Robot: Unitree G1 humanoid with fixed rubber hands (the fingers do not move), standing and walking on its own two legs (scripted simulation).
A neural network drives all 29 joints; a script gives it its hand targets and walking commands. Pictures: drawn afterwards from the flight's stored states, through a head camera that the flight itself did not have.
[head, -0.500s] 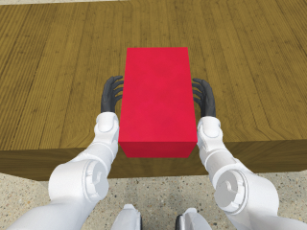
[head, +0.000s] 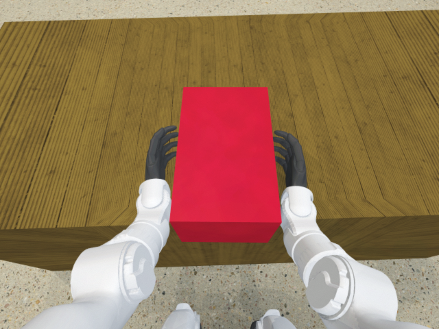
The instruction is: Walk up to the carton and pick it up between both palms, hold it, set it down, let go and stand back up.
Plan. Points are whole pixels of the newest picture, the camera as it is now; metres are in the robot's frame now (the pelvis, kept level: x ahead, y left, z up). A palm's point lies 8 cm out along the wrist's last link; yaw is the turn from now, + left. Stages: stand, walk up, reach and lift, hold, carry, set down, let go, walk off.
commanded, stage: reach and lift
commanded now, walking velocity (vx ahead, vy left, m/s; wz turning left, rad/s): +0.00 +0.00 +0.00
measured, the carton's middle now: (225, 163) +0.43 +0.02 -0.02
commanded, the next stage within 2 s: none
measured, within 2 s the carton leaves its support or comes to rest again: leaves its support in 1.98 s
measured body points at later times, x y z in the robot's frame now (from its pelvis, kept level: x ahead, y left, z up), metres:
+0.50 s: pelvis +0.00 +0.00 -0.01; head +0.12 +0.01 +0.43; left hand +0.42 +0.15 -0.01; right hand +0.42 -0.11 -0.01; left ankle +0.00 +0.13 -0.68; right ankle +0.00 -0.12 -0.68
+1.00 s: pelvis -0.01 +0.00 -0.01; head +0.11 +0.01 +0.42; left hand +0.42 +0.15 -0.01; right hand +0.42 -0.11 -0.01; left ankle +0.00 +0.13 -0.68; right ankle +0.00 -0.12 -0.68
